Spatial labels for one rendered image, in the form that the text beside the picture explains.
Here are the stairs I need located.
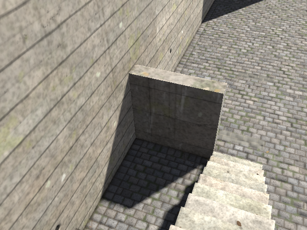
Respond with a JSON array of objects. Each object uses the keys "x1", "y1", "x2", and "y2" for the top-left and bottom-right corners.
[{"x1": 169, "y1": 151, "x2": 275, "y2": 230}]

